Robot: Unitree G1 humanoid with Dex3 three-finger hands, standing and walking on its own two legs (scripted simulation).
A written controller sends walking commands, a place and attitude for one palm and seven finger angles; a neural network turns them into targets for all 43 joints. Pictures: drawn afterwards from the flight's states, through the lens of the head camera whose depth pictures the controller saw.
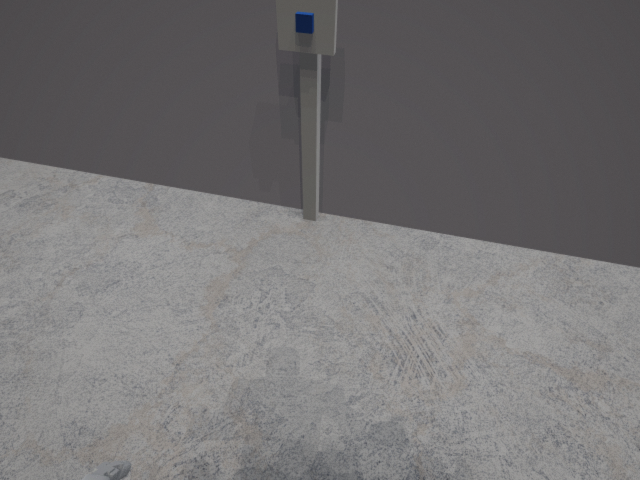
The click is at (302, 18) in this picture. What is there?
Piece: button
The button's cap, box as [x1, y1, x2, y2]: [295, 12, 313, 33]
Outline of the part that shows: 296,12 296,31 311,33 313,31 313,13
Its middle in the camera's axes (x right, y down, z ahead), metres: -0.05 -0.64 +1.15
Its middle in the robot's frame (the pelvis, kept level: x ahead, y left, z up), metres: +1.30 +0.12 +0.08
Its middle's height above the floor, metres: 0.85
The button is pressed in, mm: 0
